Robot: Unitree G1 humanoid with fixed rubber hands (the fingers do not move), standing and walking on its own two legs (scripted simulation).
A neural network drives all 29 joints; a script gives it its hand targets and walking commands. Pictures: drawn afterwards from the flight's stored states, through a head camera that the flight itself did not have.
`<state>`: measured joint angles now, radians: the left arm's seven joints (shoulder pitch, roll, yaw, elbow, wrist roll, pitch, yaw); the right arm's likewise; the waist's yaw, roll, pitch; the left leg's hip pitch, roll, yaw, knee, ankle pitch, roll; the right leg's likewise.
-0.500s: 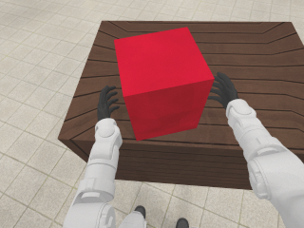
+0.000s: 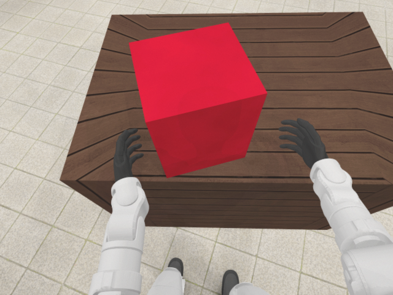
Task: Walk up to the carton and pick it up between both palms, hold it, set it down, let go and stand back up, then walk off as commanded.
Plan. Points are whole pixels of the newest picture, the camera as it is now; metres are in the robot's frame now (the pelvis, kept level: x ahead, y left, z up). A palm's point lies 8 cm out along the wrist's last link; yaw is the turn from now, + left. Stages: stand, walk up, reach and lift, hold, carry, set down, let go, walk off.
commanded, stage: set down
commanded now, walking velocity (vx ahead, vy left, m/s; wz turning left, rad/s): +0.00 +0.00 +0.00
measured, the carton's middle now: (194, 107) +0.48 +0.10 +0.02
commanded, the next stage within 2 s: none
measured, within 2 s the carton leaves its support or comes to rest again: neither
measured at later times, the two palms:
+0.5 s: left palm (125, 183) +0.28 +0.21 +0.02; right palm (324, 177) +0.36 -0.19 -0.01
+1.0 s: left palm (129, 198) +0.26 +0.20 +0.01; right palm (338, 204) +0.31 -0.21 -0.02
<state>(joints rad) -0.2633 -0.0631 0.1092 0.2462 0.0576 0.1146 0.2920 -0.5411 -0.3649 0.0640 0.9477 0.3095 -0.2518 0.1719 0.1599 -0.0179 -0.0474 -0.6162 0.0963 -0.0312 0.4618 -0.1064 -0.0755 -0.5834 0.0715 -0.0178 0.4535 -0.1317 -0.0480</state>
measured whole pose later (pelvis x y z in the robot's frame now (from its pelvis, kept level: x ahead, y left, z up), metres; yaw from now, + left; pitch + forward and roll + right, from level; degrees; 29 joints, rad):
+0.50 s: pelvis +0.00 +0.00 +0.00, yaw +0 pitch +15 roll -1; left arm -0.14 -0.06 0.09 0.16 0.06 0.12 0.29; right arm -0.38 -0.37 0.07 0.85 0.34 -0.29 0.23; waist 0.13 -0.02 -0.07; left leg -0.61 0.10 -0.03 0.46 -0.10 -0.07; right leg -0.58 0.07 -0.02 0.45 -0.13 -0.05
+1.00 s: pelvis +0.00 +0.00 +0.00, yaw +0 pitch +14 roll -1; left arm 0.03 -0.06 0.03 0.04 0.06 0.11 0.30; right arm -0.18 -0.39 0.06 0.74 0.35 -0.33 0.26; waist 0.09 -0.02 -0.05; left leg -0.59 0.09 -0.03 0.46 -0.11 -0.07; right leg -0.56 0.07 -0.02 0.45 -0.14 -0.05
